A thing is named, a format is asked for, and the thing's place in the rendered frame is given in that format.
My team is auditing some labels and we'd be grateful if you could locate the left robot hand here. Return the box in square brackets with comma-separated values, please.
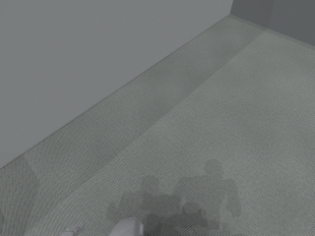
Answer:
[60, 223, 86, 236]

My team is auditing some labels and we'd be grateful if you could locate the robot left thigh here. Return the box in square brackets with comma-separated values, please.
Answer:
[108, 218, 144, 236]

